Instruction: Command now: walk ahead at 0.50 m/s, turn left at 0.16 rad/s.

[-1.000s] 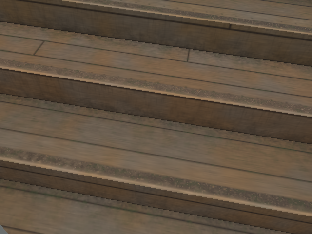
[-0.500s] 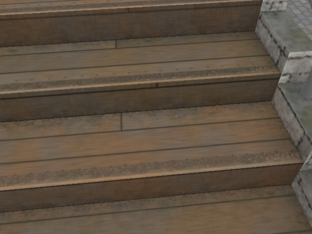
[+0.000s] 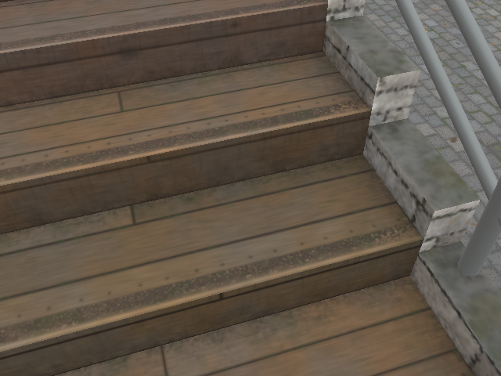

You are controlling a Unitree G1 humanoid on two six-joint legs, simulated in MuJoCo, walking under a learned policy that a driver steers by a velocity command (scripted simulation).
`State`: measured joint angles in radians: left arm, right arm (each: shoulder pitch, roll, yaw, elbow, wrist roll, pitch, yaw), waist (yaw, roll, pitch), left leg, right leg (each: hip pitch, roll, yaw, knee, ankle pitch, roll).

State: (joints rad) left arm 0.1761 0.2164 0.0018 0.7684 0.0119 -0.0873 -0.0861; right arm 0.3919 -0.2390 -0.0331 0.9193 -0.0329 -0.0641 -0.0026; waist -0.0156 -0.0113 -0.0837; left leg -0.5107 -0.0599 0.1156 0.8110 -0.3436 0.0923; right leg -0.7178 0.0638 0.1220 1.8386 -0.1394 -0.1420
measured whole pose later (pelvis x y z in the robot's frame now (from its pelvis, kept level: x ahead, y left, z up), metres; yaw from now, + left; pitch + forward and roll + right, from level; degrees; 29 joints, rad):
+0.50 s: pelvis +0.31 -0.04 +0.11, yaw +18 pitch +2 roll -2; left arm 0.06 0.18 0.00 0.73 0.02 -0.09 0.01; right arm 0.44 -0.20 -0.03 0.91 0.00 -0.05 0.02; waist -0.01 0.02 -0.04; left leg -0.47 -0.06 -0.17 1.50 -0.13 0.10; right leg -0.69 -0.10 -0.18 1.05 -0.39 -0.03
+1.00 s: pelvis +0.54 +0.12 +0.21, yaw +32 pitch +1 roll -1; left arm 0.39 0.20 0.02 0.93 -0.02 -0.05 0.04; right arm -0.01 -0.16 0.02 0.57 -0.01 0.00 0.03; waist 0.02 0.00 0.08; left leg -0.94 0.04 0.15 1.25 -0.34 0.14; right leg -0.15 -0.17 -0.08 0.96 -0.26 0.07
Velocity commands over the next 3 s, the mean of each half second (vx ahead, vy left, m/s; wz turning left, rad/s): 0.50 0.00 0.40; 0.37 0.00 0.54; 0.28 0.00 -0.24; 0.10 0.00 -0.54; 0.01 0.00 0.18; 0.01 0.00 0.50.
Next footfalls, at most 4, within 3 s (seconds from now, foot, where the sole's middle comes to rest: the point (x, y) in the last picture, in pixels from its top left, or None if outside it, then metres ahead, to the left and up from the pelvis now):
0.38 right None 0.48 -0.12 -0.58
0.94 left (133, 273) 0.67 0.30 -0.43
1.78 right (221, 119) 1.05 0.10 -0.28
2.38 left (136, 126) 1.03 0.32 -0.28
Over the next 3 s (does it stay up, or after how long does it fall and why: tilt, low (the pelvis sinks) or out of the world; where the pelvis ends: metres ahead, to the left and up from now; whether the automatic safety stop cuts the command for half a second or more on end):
stays up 1.03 0.16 0.49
